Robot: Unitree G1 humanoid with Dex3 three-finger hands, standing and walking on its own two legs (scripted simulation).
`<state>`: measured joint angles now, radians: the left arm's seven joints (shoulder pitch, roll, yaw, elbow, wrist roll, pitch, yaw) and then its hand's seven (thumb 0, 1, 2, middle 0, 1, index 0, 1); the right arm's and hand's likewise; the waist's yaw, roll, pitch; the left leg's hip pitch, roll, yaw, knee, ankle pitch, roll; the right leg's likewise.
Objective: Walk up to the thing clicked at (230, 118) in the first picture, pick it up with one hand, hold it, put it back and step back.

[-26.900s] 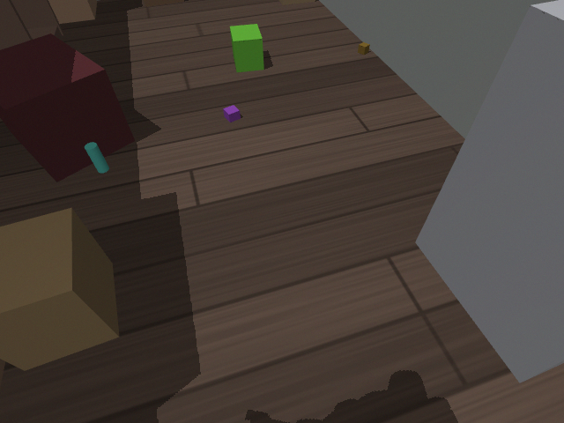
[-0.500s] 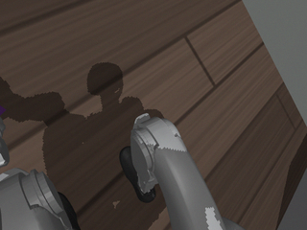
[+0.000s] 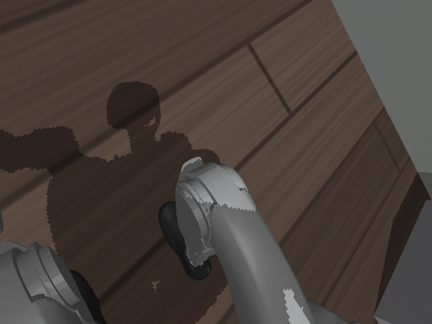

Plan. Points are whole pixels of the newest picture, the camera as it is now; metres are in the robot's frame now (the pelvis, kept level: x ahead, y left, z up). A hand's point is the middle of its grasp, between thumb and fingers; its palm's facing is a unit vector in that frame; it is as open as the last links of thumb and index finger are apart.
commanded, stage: open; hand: left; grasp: from above
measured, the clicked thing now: out of the picture +0.46 +0.26 -0.29
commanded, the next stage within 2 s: withdraw in 0.80 s
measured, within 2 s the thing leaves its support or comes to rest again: rests again in 1.12 s
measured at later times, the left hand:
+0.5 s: hand out of the picture +0.46 +0.25 -0.26, palm faces -0.35 -0.28 -0.89, open 12.1 cm
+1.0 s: hand out of the picture +0.46 +0.25 -0.27, palm faces -0.35 -0.29 -0.89, open 11.7 cm
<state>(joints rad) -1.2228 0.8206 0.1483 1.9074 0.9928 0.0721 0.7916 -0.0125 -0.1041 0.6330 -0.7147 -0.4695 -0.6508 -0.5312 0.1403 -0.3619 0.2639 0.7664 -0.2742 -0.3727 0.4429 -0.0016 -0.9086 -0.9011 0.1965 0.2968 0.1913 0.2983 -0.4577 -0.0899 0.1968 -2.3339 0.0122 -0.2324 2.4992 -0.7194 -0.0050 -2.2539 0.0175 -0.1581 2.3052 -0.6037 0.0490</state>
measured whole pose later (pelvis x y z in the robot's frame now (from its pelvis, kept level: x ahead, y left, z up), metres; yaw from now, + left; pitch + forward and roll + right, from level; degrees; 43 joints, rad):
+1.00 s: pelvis +0.00 +0.00 +0.01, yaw -1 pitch +30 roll -14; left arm -1.22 0.84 0.14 1.86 0.95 0.09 0.78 0.00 -0.19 0.81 -0.44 -0.72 -0.41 -0.75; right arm 0.15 -0.37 0.28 0.75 -0.27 -0.38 0.44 0.00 -0.91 -0.90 0.20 0.30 0.19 0.30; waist -0.46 -0.11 0.22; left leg -2.32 0.01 -0.24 2.49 -0.72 0.00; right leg -2.23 0.02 -0.17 2.28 -0.60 0.05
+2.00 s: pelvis +0.01 -0.01 +0.02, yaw +7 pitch +36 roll -6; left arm -1.05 0.59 0.04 1.44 1.19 -0.03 0.47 0.00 -0.24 0.87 -0.26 -0.75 -0.25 -0.76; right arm 0.21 -0.27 0.06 0.75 -0.15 -0.07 0.16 0.00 -0.90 -0.89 0.20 0.30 0.20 0.30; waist -0.29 0.02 -0.05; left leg -2.32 0.00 -0.10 2.39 -0.71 -0.01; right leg -2.30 -0.01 -0.05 2.30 -0.64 0.03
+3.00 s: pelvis +0.06 +0.01 +0.36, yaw +13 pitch +18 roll -3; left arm 0.27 0.23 0.03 0.07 -0.05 0.39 0.11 0.01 0.90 0.90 -0.20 -0.30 -0.20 -0.30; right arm 0.24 -0.20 0.06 0.54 0.04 -0.11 -0.14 0.01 -0.90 -0.89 0.20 0.30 0.20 0.30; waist -0.07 0.03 -0.17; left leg -0.99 0.02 -0.06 1.23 -0.55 -0.01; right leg -0.96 -0.01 -0.06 1.16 -0.50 0.02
